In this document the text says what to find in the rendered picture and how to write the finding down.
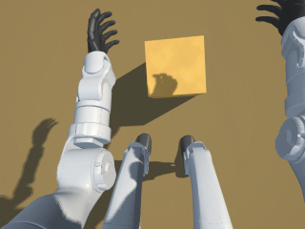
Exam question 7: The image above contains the right robot upper arm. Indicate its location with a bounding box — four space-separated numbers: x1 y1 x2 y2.
274 114 305 202

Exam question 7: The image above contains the right robot shin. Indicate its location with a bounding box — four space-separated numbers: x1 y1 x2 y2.
187 141 212 158

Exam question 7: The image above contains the left robot thigh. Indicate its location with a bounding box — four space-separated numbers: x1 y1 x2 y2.
101 146 150 229

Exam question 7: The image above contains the robot right hand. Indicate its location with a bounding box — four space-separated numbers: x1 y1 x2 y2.
255 0 305 36

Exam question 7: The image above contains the robot left hand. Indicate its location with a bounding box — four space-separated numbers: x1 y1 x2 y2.
87 9 120 54

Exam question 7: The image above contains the left robot forearm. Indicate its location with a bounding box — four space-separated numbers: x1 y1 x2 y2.
56 51 116 183

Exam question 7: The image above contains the right robot forearm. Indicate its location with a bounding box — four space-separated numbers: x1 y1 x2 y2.
280 16 305 118

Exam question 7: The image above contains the left robot upper arm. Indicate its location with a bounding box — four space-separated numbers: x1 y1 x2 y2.
1 148 116 229

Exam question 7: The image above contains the carton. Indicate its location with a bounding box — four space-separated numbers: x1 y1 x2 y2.
145 35 207 98

